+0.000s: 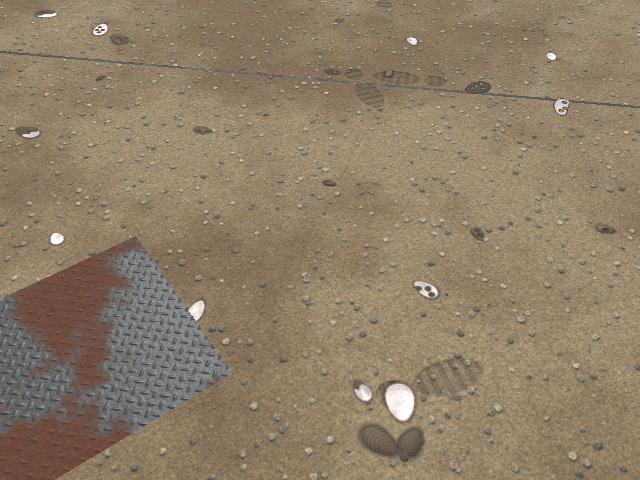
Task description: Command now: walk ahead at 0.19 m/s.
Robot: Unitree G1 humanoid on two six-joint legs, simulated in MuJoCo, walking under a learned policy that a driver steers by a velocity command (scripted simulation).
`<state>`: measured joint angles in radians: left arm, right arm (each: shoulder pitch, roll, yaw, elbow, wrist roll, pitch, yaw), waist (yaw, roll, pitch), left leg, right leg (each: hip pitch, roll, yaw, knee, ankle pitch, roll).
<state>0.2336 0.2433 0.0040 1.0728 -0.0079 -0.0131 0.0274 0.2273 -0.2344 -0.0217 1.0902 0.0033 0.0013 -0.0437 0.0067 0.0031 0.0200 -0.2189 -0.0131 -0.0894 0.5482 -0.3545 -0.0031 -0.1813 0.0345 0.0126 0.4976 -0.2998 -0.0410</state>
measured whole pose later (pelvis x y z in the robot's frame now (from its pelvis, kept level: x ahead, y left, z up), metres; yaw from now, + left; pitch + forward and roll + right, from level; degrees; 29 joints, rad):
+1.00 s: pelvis +0.46 +0.00 +0.01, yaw +0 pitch +1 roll -2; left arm 0.35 0.25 0.05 1.00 0.00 -0.09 -0.01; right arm 0.10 -0.27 -0.06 0.88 0.01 -0.09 -0.01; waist 0.06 0.04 0.01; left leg -0.69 0.15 -0.04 0.75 0.01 0.00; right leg -0.04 0.08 -0.06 0.20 -0.18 -0.07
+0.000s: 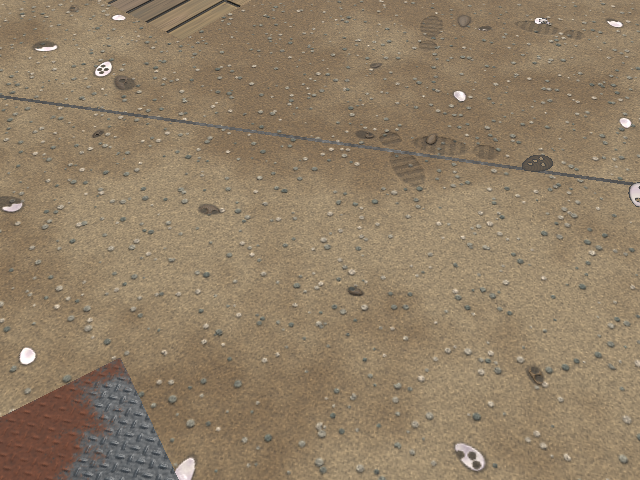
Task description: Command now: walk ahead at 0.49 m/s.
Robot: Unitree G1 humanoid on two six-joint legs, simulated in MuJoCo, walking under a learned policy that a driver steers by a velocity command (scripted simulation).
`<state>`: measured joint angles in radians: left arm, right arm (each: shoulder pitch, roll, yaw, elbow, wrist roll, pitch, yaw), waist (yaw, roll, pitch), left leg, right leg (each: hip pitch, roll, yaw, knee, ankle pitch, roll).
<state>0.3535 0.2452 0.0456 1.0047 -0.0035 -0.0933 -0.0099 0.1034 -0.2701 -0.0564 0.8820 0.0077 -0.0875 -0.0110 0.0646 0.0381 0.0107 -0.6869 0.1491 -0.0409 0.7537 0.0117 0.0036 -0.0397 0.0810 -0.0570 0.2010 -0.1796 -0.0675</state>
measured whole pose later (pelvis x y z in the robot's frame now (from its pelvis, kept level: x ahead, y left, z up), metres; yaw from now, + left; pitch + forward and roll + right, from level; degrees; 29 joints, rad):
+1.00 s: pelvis +0.57 -0.04 +0.00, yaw -21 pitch +2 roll +0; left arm 0.30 0.25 0.08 0.82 -0.01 -0.06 -0.01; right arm 0.09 -0.29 -0.07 0.79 -0.01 -0.11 -0.01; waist 0.04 0.03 0.04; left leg -0.63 0.11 -0.08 0.94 -0.22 -0.04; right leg -0.19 0.12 0.06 0.34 -0.17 -0.11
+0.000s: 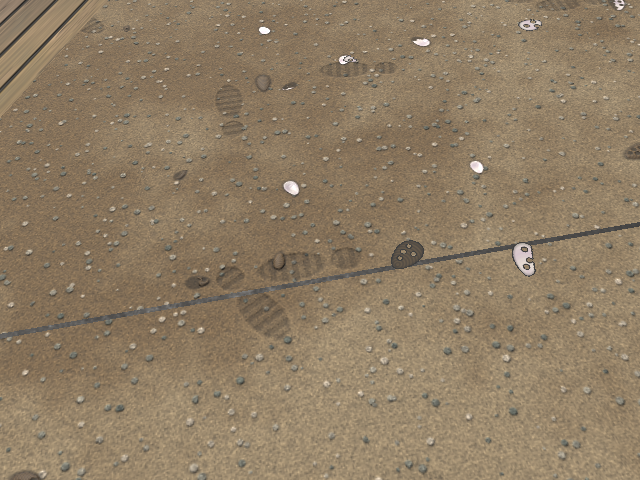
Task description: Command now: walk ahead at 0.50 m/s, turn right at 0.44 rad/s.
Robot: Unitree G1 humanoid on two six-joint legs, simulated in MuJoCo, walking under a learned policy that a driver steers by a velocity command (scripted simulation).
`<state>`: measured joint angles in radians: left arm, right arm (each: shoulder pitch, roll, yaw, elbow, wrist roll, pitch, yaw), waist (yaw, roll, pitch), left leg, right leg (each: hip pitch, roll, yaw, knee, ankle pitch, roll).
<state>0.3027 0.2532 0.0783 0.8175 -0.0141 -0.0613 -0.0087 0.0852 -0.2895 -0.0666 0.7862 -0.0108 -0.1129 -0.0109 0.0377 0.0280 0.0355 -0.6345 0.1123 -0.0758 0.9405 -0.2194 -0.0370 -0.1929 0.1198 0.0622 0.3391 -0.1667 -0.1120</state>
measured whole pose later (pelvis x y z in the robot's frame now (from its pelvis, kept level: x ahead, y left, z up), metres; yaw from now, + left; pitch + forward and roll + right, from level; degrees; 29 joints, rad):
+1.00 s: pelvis +0.54 -0.03 +0.00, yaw -5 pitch +2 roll +0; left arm 0.20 0.25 0.05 0.83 0.02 -0.08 -0.02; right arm 0.18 -0.30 -0.05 0.84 0.00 -0.04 -0.02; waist 0.01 0.05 0.05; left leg -0.53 0.07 -0.03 0.93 -0.36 -0.04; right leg -0.27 0.04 -0.05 0.37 -0.13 -0.07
